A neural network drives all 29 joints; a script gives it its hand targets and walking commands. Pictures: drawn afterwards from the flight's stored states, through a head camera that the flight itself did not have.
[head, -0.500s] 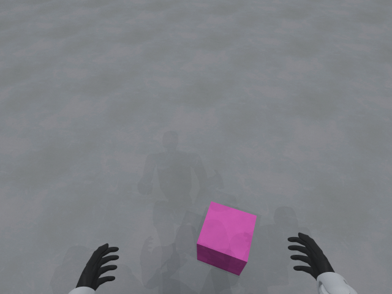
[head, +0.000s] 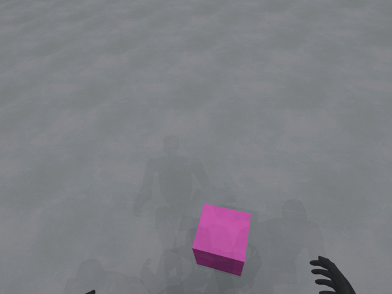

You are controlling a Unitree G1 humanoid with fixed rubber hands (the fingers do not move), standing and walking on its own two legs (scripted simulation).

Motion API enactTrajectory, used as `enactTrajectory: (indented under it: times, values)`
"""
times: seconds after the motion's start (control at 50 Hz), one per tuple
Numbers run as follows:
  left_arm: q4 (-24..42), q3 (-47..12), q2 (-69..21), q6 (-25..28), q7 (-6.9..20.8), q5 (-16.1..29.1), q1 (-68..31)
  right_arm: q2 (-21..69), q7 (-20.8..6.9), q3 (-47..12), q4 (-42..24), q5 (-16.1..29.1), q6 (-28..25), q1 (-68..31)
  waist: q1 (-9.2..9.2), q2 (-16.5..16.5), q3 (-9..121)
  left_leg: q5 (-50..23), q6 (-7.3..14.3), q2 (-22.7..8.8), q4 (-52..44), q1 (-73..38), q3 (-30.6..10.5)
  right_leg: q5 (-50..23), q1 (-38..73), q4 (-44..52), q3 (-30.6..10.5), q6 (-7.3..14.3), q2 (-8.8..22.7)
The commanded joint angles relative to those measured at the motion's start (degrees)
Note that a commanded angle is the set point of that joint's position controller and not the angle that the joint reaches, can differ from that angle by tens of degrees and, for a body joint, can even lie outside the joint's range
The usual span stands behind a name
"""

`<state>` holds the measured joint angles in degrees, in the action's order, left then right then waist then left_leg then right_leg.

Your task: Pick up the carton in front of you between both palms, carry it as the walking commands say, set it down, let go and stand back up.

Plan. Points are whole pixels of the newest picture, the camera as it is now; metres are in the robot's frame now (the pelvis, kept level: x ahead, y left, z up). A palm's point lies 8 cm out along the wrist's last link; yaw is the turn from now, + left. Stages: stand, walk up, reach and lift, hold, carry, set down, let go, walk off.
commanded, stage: stand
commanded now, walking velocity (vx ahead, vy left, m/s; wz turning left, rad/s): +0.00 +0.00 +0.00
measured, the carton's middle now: (222, 240) +0.42 -0.05 -0.64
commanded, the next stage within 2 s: none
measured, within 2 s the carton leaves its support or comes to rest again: neither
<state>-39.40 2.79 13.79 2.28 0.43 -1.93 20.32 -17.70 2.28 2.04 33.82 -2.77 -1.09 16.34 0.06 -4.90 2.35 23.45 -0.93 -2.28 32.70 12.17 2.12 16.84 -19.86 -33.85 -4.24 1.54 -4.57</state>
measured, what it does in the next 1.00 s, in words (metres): stands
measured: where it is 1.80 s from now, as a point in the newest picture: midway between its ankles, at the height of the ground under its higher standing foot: outside the picture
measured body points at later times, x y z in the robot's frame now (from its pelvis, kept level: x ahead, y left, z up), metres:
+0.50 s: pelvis +0.03 -0.01 -0.01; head +0.04 -0.03 +0.44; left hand +0.14 +0.24 -0.12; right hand +0.09 -0.29 -0.14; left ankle -0.07 +0.13 -0.73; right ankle +0.01 -0.10 -0.73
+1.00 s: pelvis +0.02 -0.01 -0.01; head +0.03 -0.03 +0.44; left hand +0.10 +0.24 -0.13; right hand +0.01 -0.28 -0.15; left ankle -0.07 +0.13 -0.73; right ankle +0.01 -0.10 -0.73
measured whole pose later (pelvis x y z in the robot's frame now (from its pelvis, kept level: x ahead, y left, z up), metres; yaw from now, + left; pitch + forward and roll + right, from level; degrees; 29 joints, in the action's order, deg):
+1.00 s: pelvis +0.02 -0.01 -0.01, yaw -7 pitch +2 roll +1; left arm -43.9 0.0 13.0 -0.5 -2.4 -0.9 21.7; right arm -16.6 3.4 0.7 50.1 -1.6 2.3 20.0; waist -0.7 -1.5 1.9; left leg 27.3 -1.5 -3.1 33.5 8.3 8.6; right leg 20.8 -21.7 -41.1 -10.5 2.3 -7.2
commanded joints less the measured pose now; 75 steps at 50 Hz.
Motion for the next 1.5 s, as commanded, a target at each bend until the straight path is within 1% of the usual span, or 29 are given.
enactTrajectory:
  times: [0.0,0.04,0.08,0.12,0.16,0.22,0.3,0.38,0.52,0.68,0.74,0.88,1.02,1.06,1.14,1.18,1.22,1.26,1.34,1.38,1.44,1.48]
  values:
    - [2.9,1.1,6.1,1.6,-0.3,0.2,-1.0,-4.8,0.2,1.2,-2.8,0.7,-2.1,0.4,-2.04,10.6,3.9,0.7,0.6,-1.0,-1.0,-3.2,-3.3,-18.7,-2.7,6.4,-10.2,0.0,6.4]
    - [2.1,1.0,6.6,1.5,-0.7,0.3,0.8,-4.9,0.4,0.9,-1.4,0.9,-2.0,1.8,-1.88,9.8,4.8,-2.8,0.5,-1.2,0.1,-3.3,-3.1,-24.3,-2.1,4.2,-10.2,0.7,6.1]
    - [1.7,0.8,6.6,1.3,-1.1,0.6,2.1,-5.0,0.7,0.6,-0.4,1.1,-1.7,2.6,-1.48,7.9,5.5,-8.3,0.2,-2.0,1.1,-3.3,-2.8,-27.6,-1.5,1.8,-9.3,1.0,5.3]
    - [1.5,0.6,6.6,1.1,-1.4,0.8,3.0,-5.3,1.0,0.4,0.5,1.3,-1.3,3.2,-1.14,5.6,5.5,-14.6,0.1,-2.7,1.9,-3.4,-2.2,-28.3,-1.5,-0.2,-8.2,1.2,4.6]
    - [1.4,0.5,6.7,0.8,-1.7,0.9,3.5,-5.5,1.3,0.3,1.2,1.4,-0.7,3.8,-1.02,4.0,4.9,-19.2,0.2,-3.2,2.5,-3.6,-1.5,-28.3,-2.1,-1.5,-7.7,1.4,4.2]
    - [1.4,0.3,6.7,0.3,-2.0,1.0,3.7,-5.6,1.6,0.1,2.2,1.5,0.1,4.7,-0.94,3.4,3.8,-21.7,0.3,-3.2,3.0,-3.6,-0.4,-28.7,-2.5,-2.4,-7.9,1.8,4.1]
    - [1.5,0.0,6.7,-0.4,-2.4,1.1,3.5,-5.6,1.8,-0.1,3.4,1.6,0.9,5.3,-0.78,4.6,3.0,-20.0,0.4,-2.7,2.9,-3.4,0.5,-29.1,-2.3,-2.5,-9.0,2.4,4.0]
    - [1.4,-0.2,6.6,-1.0,-2.6,1.2,3.1,-5.6,1.9,-0.1,4.4,1.5,1.4,5.4,-0.75,5.3,2.3,-18.3,0.7,-2.6,2.2,-4.1,1.0,-27.5,-3.0,-2.4,-9.7,2.6,3.7]
    - [1.1,-0.5,6.7,-1.5,-2.9,1.1,3.2,-5.8,1.9,0.0,6.6,1.4,2.1,5.5,-0.85,5.7,1.2,-16.9,1.4,-3.0,1.0,-6.0,1.7,-23.3,-4.7,-2.2,-10.1,2.6,3.1]
    - [0.1,-0.8,6.9,-1.8,-3.0,1.0,3.9,-5.8,1.6,0.2,9.4,1.3,2.6,5.9,-0.99,6.3,-0.5,-12.1,2.0,-2.8,-0.4,-6.7,1.9,-19.6,-6.0,-0.6,-11.8,2.6,3.0]
    - [-0.3,-0.8,6.8,-1.9,-3.0,1.0,4.1,-5.7,1.5,0.1,10.6,1.2,2.7,6.1,-1.01,6.2,-1.1,-11.4,2.2,-2.9,-1.1,-7.0,1.9,-18.4,-6.3,-0.3,-12.1,2.6,2.9]
    - [-1.5,-1.0,6.3,-2.1,-3.0,1.1,4.6,-5.4,1.4,0.0,13.2,1.1,2.9,6.5,-0.83,5.8,-2.2,-11.5,2.7,-3.4,-2.2,-7.1,2.3,-17.1,-6.0,-0.5,-11.5,2.3,2.7]
    - [-2.9,-1.1,6.1,-2.3,-3.2,1.1,4.5,-4.6,1.1,-0.1,15.9,1.1,3.1,7.3,-0.98,7.1,-3.1,-8.7,2.8,-2.6,-2.8,-7.5,2.4,-16.1,-6.0,1.4,-13.5,2.6,3.2]
    - [-3.3,-1.2,5.9,-2.4,-3.2,1.1,4.3,-4.4,1.1,-0.1,16.7,1.1,3.1,7.5,-1.01,6.7,-3.3,-9.4,3.0,-2.9,-3.3,-7.8,2.3,-15.8,-6.0,1.2,-13.0,2.4,3.1]
    - [-4.3,-1.2,5.1,-2.4,-3.3,1.3,4.4,-4.1,1.0,-0.2,18.2,1.1,3.1,7.4,-0.83,5.2,-3.6,-13.1,3.6,-4.3,-4.2,-7.8,2.6,-16.1,-5.3,-0.8,-10.4,2.0,2.5]
    - [-4.8,-1.3,4.9,-2.5,-3.4,1.3,4.6,-3.9,1.0,-0.2,18.8,1.1,3.2,7.2,-0.70,5.0,-3.9,-13.7,3.8,-4.5,-4.1,-7.4,3.0,-16.5,-4.9,-1.3,-9.9,2.0,2.6]
    - [-5.3,-1.3,4.8,-2.5,-3.4,1.2,4.7,-3.7,1.0,-0.2,19.4,1.1,3.4,7.2,-0.68,5.5,-4.1,-12.6,3.8,-4.0,-3.8,-7.1,3.4,-17.1,-4.7,-0.9,-10.4,2.1,2.9]
    - [-5.8,-1.3,4.9,-2.6,-3.5,1.1,4.5,-3.4,1.0,-0.1,20.0,1.2,3.6,7.5,-0.80,6.4,-4.4,-10.4,3.6,-3.2,-3.5,-7.1,3.6,-17.1,-4.8,0.2,-11.8,2.4,3.3]
    - [-6.6,-1.4,4.9,-2.7,-3.6,1.1,3.6,-2.5,0.8,-0.1,21.4,1.1,3.7,8.4,-1.28,7.9,-4.8,-6.6,3.5,-1.9,-3.7,-8.2,3.1,-15.1,-5.8,3.0,-14.6,2.7,3.9]
    - [-7.2,-1.4,4.5,-2.7,-3.7,1.1,3.2,-2.2,0.8,-0.1,22.1,1.1,3.6,8.7,-1.37,7.3,-5.0,-7.8,3.7,-2.5,-4.7,-8.8,2.6,-14.4,-6.0,2.5,-13.8,2.4,3.6]
    - [-8.3,-1.5,3.4,-2.7,-3.7,1.3,3.3,-2.1,0.9,-0.2,22.9,1.0,3.3,8.2,-1.05,4.6,-5.0,-14.2,4.7,-5.4,-6.3,-8.5,2.2,-15.1,-5.0,-1.2,-9.2,1.6,2.5]
    - [-8.9,-1.5,2.9,-2.8,-3.7,1.3,3.8,-2.2,0.9,-0.3,23.2,1.0,3.2,7.5,-0.63,3.8,-5.2,-17.4,5.5,-6.9,-6.7,-7.5,2.3,-15.4,-4.1,-2.7,-7.4,1.3,2.5]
